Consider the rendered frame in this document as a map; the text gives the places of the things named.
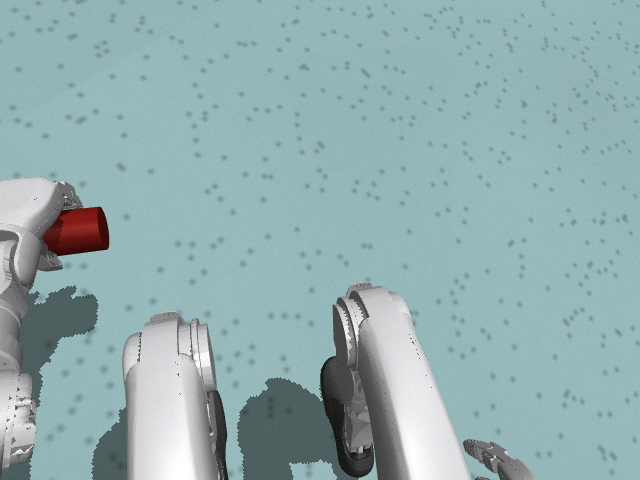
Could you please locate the left robot arm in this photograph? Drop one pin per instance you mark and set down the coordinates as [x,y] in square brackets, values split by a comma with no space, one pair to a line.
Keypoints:
[19,257]

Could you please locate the left robot hand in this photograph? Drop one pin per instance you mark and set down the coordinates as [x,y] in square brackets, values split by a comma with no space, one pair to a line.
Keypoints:
[34,204]

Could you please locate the right robot foot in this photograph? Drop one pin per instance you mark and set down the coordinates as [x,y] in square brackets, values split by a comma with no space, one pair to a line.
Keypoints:
[353,464]

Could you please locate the right robot hand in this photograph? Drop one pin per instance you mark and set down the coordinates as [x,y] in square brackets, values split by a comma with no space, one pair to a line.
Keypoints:
[496,459]

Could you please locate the can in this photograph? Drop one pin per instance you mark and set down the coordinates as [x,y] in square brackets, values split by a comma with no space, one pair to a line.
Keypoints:
[78,231]

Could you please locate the left robot foot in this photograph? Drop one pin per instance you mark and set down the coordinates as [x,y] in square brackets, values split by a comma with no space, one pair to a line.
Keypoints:
[221,436]

